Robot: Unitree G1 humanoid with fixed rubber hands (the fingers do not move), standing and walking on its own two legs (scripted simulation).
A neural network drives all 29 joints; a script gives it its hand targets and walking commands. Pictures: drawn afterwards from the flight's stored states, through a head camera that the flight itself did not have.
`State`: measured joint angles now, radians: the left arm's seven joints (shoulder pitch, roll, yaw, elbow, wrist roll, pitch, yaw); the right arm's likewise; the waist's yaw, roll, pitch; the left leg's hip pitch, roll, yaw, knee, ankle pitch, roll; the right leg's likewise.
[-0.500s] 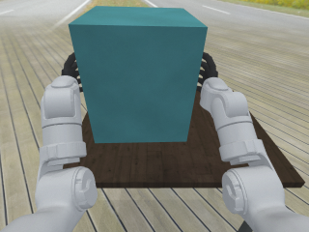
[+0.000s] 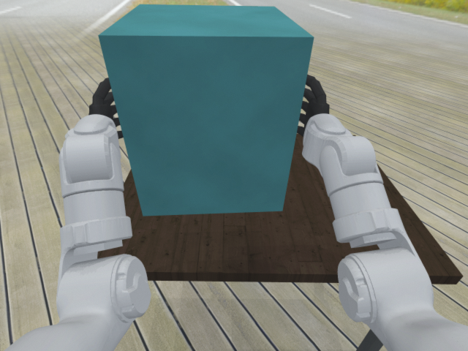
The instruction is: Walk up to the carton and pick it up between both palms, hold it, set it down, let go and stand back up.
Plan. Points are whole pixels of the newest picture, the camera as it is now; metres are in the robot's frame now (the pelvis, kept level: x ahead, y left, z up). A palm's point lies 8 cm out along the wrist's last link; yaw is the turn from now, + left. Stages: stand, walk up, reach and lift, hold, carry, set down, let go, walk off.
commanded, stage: hold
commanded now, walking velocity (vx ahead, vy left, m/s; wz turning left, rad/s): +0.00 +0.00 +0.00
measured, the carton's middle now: (211, 107) +0.43 +0.03 +0.29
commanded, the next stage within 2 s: none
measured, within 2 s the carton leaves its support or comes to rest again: neither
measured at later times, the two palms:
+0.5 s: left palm (114, 127) +0.37 +0.17 +0.28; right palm (322, 130) +0.36 -0.15 +0.28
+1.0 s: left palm (105, 127) +0.37 +0.19 +0.28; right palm (313, 127) +0.37 -0.13 +0.28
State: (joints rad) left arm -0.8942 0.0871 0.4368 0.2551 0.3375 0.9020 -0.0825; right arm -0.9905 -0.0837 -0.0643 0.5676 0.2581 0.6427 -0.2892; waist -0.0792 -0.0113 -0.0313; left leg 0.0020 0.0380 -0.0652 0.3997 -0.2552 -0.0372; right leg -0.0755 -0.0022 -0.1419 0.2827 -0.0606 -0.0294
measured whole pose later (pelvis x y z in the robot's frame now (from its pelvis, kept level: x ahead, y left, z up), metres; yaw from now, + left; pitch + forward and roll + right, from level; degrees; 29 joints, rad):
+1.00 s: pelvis +0.00 +0.00 +0.00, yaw +2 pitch -7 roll -1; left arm -0.90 0.12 0.40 0.31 0.29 0.87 -0.06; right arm -0.99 -0.04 -0.13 0.58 0.20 0.62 -0.28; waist -0.10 -0.01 -0.04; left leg -0.05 0.03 -0.10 0.42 -0.25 -0.04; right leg -0.11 -0.01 -0.17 0.30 -0.07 -0.03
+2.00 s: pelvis +0.00 -0.01 +0.00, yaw +1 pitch -8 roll -1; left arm -0.88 0.09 0.43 0.29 0.33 0.88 -0.08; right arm -0.98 -0.06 -0.09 0.59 0.22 0.63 -0.28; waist -0.08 -0.01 -0.04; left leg -0.01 0.04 -0.08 0.40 -0.25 -0.04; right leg -0.08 0.00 -0.15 0.30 -0.07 -0.04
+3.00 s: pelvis +0.00 +0.00 +0.00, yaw +1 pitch -8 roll -1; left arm -0.86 0.08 0.41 0.23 0.33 0.90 -0.07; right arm -0.94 -0.06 -0.09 0.51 0.24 0.65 -0.30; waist -0.10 -0.01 -0.03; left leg -0.01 0.04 -0.07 0.41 -0.26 -0.04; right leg -0.08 0.00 -0.14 0.29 -0.07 -0.03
